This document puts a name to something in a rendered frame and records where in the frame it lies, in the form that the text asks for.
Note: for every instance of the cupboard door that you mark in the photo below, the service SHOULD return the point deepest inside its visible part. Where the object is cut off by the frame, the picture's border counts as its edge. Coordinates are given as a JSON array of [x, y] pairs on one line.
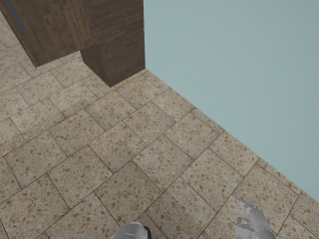
[[55, 28]]

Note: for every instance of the left robot shin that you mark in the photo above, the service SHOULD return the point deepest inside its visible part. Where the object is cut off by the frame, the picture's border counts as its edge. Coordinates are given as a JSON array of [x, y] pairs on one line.
[[136, 222]]

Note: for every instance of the handle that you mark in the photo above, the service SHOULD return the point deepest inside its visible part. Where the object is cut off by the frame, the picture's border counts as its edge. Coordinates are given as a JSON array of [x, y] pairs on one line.
[[15, 15]]

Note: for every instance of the left robot thigh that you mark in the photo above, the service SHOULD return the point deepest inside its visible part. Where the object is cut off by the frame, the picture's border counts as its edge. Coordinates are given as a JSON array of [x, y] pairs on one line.
[[131, 231]]

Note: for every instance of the robot right hand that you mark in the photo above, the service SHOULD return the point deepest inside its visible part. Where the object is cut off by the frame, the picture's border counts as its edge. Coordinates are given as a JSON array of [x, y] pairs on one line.
[[246, 228]]

